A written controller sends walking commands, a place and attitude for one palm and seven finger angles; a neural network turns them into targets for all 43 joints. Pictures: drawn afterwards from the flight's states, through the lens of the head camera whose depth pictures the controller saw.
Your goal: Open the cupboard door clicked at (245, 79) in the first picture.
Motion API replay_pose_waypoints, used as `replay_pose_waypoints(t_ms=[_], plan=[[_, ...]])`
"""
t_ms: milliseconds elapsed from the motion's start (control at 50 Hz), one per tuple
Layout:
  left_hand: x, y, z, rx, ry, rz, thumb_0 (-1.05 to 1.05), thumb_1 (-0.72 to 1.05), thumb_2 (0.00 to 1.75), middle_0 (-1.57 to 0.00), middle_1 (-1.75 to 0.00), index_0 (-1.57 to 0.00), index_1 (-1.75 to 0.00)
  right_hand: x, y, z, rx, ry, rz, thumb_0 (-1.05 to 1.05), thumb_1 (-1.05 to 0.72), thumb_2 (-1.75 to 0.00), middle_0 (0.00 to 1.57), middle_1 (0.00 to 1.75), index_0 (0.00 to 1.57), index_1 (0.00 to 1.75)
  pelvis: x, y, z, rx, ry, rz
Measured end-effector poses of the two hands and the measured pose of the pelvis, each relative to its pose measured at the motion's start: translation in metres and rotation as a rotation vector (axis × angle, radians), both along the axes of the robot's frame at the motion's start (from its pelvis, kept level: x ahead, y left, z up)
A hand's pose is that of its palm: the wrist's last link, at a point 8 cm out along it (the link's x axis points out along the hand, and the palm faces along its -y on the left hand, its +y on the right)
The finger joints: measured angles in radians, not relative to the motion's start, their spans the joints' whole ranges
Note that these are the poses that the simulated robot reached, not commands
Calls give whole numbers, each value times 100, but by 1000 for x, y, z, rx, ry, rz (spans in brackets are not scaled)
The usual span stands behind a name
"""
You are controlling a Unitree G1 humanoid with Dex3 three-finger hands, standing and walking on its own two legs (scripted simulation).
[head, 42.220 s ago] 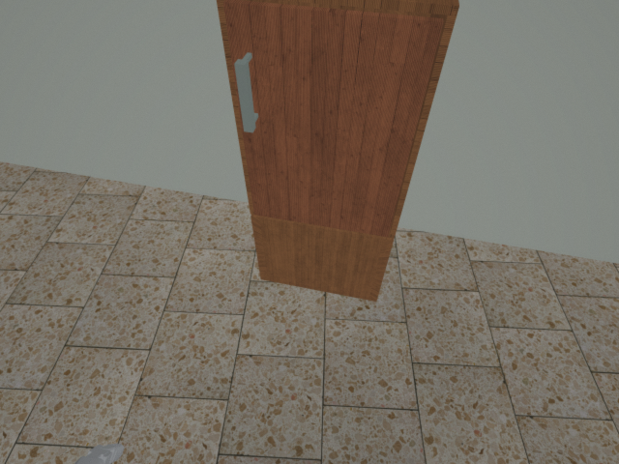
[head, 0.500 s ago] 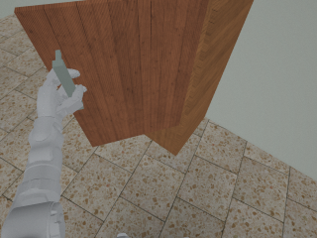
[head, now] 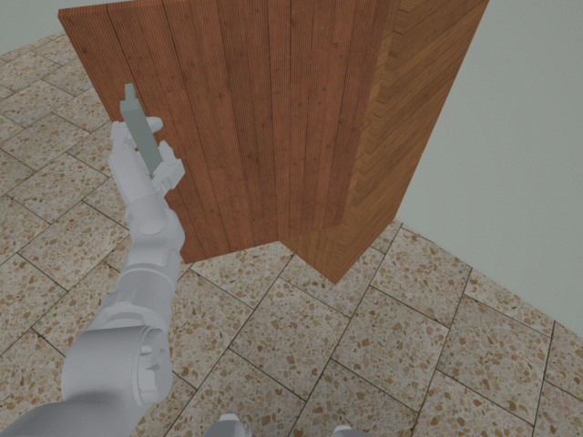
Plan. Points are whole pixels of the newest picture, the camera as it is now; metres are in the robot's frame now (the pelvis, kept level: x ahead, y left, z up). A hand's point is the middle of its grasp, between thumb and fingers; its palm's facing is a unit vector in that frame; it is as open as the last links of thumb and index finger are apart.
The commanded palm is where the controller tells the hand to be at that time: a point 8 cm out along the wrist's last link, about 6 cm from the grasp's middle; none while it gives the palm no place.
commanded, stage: pull the door open along its arc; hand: left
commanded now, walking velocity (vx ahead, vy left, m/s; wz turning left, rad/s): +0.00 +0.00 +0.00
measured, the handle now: (148, 140) +0.52 +0.20 +0.10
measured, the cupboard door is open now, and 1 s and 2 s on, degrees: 59 82 83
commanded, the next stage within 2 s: open thumb and fingers to let go in 0.70 s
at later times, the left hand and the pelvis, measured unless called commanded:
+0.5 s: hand (184, 193) +0.42 +0.13 +0.10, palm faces +0.36 -0.93 +0.03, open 5.9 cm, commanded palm +0.33 +0.17 +0.09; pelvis +0.02 +0.01 +0.02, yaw -3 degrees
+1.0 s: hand (224, 230) +0.36 +0.08 +0.10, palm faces +0.38 -0.93 -0.02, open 6.5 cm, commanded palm +0.31 +0.12 +0.09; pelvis +0.02 -0.01 +0.01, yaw +2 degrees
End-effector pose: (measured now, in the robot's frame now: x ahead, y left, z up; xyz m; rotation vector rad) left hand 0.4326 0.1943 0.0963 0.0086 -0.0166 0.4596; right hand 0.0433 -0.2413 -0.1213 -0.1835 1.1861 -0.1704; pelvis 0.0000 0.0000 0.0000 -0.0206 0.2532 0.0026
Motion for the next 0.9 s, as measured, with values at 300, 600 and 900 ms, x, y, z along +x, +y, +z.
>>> replay_pose_waypoints(t_ms=[300,600,900], plan=[[-2,1,-1,-13,-16,-26,-1,74,82,-35,-135,-35,-133,-68,-15,14,-29,145,-116,1,-91,-90,20,30,20,30,4,3,9,3,-3,-35],[-94,-42,0,-53,-18,-150,0,69,72,-35,-135,-35,-132,97,23,38,68,-258,30,1,-91,-90,20,30,20,30,32,16,20,12,-97,-46],[-120,-77,4,-4,34,-62,-1,67,81,-38,-134,-36,-134,193,52,60,80,-414,215,1,-91,-90,20,30,20,30,26,0,13,20,-132,29]])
